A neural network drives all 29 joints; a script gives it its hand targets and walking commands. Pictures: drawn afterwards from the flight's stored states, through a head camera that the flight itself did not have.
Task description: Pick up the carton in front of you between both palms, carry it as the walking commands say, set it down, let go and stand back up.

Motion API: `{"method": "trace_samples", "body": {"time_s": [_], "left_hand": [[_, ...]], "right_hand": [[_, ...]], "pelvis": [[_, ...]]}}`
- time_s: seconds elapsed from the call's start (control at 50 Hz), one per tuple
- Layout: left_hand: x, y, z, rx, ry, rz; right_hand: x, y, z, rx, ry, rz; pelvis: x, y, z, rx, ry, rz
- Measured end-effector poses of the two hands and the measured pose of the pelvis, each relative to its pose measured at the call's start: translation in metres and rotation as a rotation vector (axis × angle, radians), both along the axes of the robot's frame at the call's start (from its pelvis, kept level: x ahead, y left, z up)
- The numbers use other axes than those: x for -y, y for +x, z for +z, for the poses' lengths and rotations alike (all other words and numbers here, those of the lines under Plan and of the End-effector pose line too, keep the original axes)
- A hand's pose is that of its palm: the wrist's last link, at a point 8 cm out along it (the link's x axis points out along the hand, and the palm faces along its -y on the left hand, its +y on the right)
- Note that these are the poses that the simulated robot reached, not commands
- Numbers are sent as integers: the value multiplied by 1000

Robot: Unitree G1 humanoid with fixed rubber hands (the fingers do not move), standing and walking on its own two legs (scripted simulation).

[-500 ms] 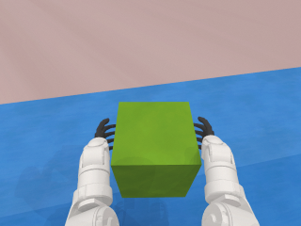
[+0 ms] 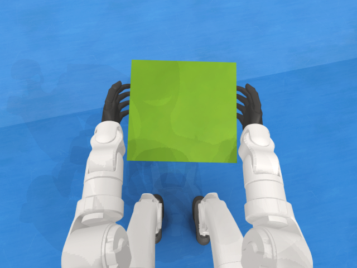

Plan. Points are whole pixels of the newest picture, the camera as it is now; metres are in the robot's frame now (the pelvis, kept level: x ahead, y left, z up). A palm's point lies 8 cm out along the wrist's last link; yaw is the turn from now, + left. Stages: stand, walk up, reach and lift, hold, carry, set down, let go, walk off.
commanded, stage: set down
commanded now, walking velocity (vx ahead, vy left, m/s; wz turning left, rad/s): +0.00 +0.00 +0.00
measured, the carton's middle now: (181, 120) +0.44 -0.01 -0.16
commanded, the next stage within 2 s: none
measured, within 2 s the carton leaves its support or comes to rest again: rests again in 1.62 s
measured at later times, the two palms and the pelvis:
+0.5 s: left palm (125, 113) +0.48 +0.15 -0.22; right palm (230, 119) +0.45 -0.15 -0.21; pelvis -0.01 +0.01 -0.12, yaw -1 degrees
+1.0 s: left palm (134, 112) +0.52 +0.15 -0.38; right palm (218, 121) +0.49 -0.15 -0.37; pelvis -0.03 +0.01 -0.23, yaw -2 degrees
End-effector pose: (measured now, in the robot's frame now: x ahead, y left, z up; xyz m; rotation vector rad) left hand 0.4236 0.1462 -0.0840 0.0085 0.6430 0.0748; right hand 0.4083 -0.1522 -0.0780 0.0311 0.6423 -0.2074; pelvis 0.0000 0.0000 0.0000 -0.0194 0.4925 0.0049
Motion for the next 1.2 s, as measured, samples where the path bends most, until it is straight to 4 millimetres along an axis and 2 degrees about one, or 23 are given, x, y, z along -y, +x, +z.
{"method": "trace_samples", "body": {"time_s": [0.16, 0.28, 0.56, 0.74, 0.94, 1.2], "left_hand": [[5, 25, -28, -17, -22, -5], [4, 35, -57, -45, -7, -19], [-2, 58, -157, -32, 3, -36], [1, 76, -208, -49, 13, -61], [0, 95, -270, -68, 34, -90], [0, 119, -354, -87, 54, -126]], "right_hand": [[4, 19, -27, -14, 23, -35], [3, 28, -58, -43, 16, -34], [-3, 48, -156, -31, 7, -37], [0, 59, -210, -48, 9, -56], [-2, 73, -273, -71, 1, -59], [-1, 92, -356, -93, -4, -57]], "pelvis": [[-3, 13, -35, -144, -4, -11], [-5, 13, -59, -214, -5, -14], [-5, -16, -140, -288, -19, -5], [-5, -29, -184, -282, -25, -9], [-6, -33, -224, -276, -30, -14], [-6, -27, -271, -218, -39, -15]]}}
